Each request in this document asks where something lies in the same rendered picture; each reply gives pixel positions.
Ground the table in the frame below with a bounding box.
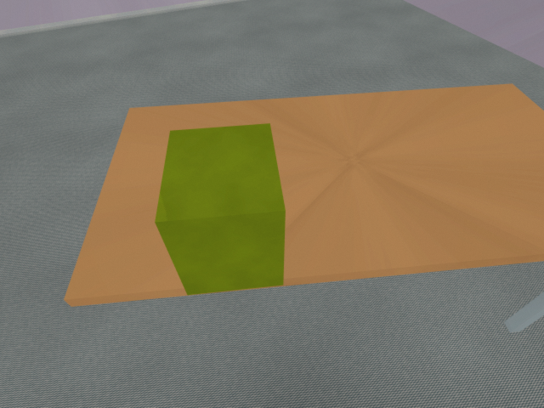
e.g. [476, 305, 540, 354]
[64, 83, 544, 332]

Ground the carton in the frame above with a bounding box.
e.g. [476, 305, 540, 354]
[155, 123, 286, 295]

